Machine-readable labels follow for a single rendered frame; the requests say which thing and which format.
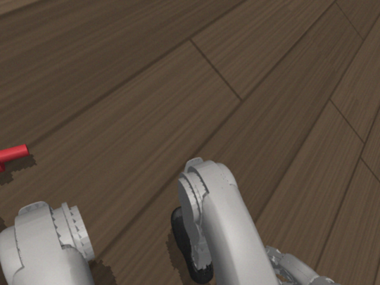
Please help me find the right robot hand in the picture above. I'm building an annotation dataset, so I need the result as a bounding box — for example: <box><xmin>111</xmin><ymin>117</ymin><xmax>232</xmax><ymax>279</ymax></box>
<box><xmin>265</xmin><ymin>245</ymin><xmax>320</xmax><ymax>285</ymax></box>

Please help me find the bottle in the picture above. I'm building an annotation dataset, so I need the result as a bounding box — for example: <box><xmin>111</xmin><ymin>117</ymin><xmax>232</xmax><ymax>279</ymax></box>
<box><xmin>0</xmin><ymin>144</ymin><xmax>30</xmax><ymax>173</ymax></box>

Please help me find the right robot foot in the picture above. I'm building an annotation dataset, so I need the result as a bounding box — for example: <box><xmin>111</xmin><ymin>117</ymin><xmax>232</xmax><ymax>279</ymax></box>
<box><xmin>171</xmin><ymin>206</ymin><xmax>214</xmax><ymax>284</ymax></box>

